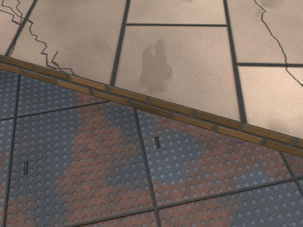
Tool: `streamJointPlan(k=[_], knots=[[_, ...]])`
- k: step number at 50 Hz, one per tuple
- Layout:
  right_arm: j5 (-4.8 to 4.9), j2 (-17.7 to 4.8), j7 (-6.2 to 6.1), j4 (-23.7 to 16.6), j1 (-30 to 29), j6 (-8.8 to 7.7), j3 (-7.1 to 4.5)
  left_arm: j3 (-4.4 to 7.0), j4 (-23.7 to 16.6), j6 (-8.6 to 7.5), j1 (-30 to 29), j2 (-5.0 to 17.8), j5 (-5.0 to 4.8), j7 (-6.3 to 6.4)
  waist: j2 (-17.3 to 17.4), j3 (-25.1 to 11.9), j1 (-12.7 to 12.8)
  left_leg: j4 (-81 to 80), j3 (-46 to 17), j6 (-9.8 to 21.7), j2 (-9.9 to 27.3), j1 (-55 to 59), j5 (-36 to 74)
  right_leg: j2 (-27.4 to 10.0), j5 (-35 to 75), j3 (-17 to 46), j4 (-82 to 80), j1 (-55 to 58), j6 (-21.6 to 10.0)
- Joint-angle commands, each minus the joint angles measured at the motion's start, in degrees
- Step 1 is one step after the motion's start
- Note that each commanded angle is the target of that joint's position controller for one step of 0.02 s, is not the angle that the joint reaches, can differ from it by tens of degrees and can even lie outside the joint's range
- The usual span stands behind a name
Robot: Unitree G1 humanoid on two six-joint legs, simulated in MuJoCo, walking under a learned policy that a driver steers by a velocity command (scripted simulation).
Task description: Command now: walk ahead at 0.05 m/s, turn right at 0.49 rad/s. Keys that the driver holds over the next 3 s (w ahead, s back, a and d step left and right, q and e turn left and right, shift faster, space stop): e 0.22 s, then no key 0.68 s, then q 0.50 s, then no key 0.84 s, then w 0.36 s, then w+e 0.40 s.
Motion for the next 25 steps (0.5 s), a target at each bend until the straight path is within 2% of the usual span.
streamJointPlan(k=[1,2,3,4,6,8,11,13,16,18,19,20,21,22,23,24,25], knots=[[1.45,-5.5,1.42,-4.8,0.1,-1.15,-0.97,2.49,-4.0,-0.35,4.9,10.9,-0.06,0.88,-6.8,-17.7,1.1,24.3,-11.3,-1.4,-0.6,-19.8,-4.8,-19.0,36.1,26.6,-10.4,27.7,-16.7],[1.25,-5.6,0.83,-4.2,-0.6,-0.83,-1.22,2.28,-4.8,-0.02,1.8,9.8,-1.13,1.29,-2.1,-13.3,-0.2,20.3,-10.5,-1.7,1.0,-20.1,-0.9,-15.9,27.3,22.8,-11.8,22.5,-13.2],[0.45,-6.8,0.14,-4.4,-1.6,-0.41,-1.76,1.92,-5.4,0.46,0.1,8.6,-1.72,1.76,-1.8,-10.5,-0.7,16.2,-10.1,-2.2,1.8,-19.2,2.1,-14.2,21.6,21.2,-13.0,18.0,-11.5],[0.31,-6.7,-0.07,-4.6,-1.4,-0.06,-1.91,1.84,-5.6,0.85,-0.1,8.6,-1.38,2.21,-3.8,-10.0,-1.6,13.8,-9.7,-2.6,1.6,-16.0,4.2,-12.3,19.0,20.1,-13.9,14.3,-10.8],[0.58,-4.9,-0.35,-4.3,-0.1,0.0,-1.6,2.25,-5.9,1.28,0.7,9.8,-0.65,2.67,-6.5,-10.3,-1.9,8.0,-9.0,-3.3,0.3,-14.2,6.6,-10.7,18.9,19.5,-14.3,13.4,-10.4],[0.72,-4.3,-0.61,-4.3,-0.1,-0.16,-1.35,2.67,-6.3,1.45,1.5,10.9,-0.8,3.07,-7.0,-11.3,-1.4,2.7,-9.4,-4.1,-0.1,-13.3,8.4,-10.4,17.6,20.1,-14.0,14.1,-10.1],[0.76,-4.6,-0.51,-4.4,-0.9,-0.25,-1.26,2.83,-7.2,2.08,0.7,11.4,-0.88,3.5,-8.1,-11.5,-0.8,-2.8,-10.1,-4.7,-0.4,-10.6,11.4,-9.5,9.6,21.9,-14.3,12.2,-9.1],[0.93,-5.0,-0.15,-4.1,-0.1,-0.43,-1.27,2.49,-7.6,2.48,0.0,10.8,-0.53,3.58,-9.3,-11.3,-0.7,-5.6,-9.8,-4.7,0.0,-8.4,12.1,-9.4,6.3,22.4,-14.2,11.3,-8.5],[1.06,-5.5,0.75,-4.0,0.8,-1.2,-1.18,1.78,-7.9,2.97,0.3,9.8,-0.11,3.5,-10.4,-11.0,-0.3,-11.1,-9.0,-3.9,0.3,-5.0,11.4,-9.8,7.8,24.3,-12.4,11.7,-8.2],[0.98,-5.0,1.59,-3.1,3.6,-1.95,-1.03,1.07,-8.2,3.39,-0.7,9.2,-0.42,3.63,-9.9,-10.8,-2.1,-21.2,-7.5,-2.3,0.0,0.6,16.7,-8.7,10.0,24.2,-9.5,11.1,-6.6],[0.62,-5.4,1.97,-2.6,4.9,-2.23,-1.09,0.68,-8.1,3.55,0.3,8.4,-0.62,3.73,-8.7,-10.2,-2.8,-27.7,-7.8,-0.9,0.8,4.6,21.9,-6.9,8.1,23.3,-7.8,9.7,-4.7],[-0.62,-8.9,1.97,-2.8,5.7,-2.32,-1.67,0.11,-8.1,3.48,2.3,6.8,-0.23,3.79,-2.1,-9.9,-1.7,-31.0,-15.3,1.9,8.5,8.8,26.1,-3.2,0.7,19.6,-1.4,5.6,-1.6],[-1.56,-13.5,1.59,-3.4,3.7,-1.88,-2.37,-0.1,-8.9,2.84,4.6,5.3,-0.25,3.51,11.6,-7.8,2.0,-32.3,-26.6,9.3,18.1,10.3,38.6,6.1,-16.4,10.7,6.8,-3.0,1.6],[-2.76,-10.2,1.61,-3.9,3.9,-2.13,-1.57,0.77,-9.6,2.14,1.7,8.7,0.25,3.43,14.4,-8.3,-1.0,-34.1,-33.8,16.7,23.9,6.1,39.4,4.8,-25.5,10.6,16.8,-3.4,4.0],[-2.2,-9.2,1.51,-4.5,2.8,-2.45,-1.3,1.94,-8.8,2.01,1.1,11.8,-0.56,3.38,10.3,-7.6,-1.4,-33.7,-31.2,17.0,22.0,6.0,38.7,4.2,-24.1,11.8,24.5,-4.0,4.7],[-1.06,-9.2,1.33,-4.6,1.3,-2.49,-1.34,2.21,-7.7,2.36,2.0,11.2,-0.87,3.47,8.0,-6.9,-0.6,-32.6,-26.8,14.6,18.9,6.9,38.3,4.0,-21.5,11.7,28.2,-5.1,5.5],[-0.05,-8.1,1.27,-4.7,0.7,-2.51,-1.01,2.06,-6.8,2.9,2.7,9.9,-0.65,3.72,7.3,-6.4,-0.4,-31.8,-23.8,12.7,16.9,7.8,38.2,3.6,-19.5,11.9,29.5,-5.9,6.4]])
